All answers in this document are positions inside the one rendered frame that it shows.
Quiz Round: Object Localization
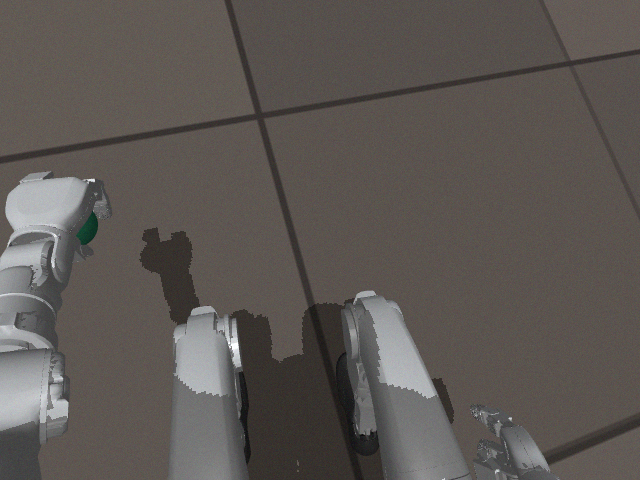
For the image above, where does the left robot arm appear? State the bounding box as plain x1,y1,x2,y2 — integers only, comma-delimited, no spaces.
0,225,76,480

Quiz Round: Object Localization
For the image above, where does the right robot foot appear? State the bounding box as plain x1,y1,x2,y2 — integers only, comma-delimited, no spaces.
336,352,379,456

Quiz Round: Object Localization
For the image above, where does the right robot hand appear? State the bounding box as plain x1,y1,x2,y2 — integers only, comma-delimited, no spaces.
470,404,551,480

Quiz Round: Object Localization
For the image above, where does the ball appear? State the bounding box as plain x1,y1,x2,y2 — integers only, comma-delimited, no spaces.
76,211,98,245

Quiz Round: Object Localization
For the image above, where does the left robot hand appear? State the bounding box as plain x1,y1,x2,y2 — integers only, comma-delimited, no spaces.
5,171,112,263

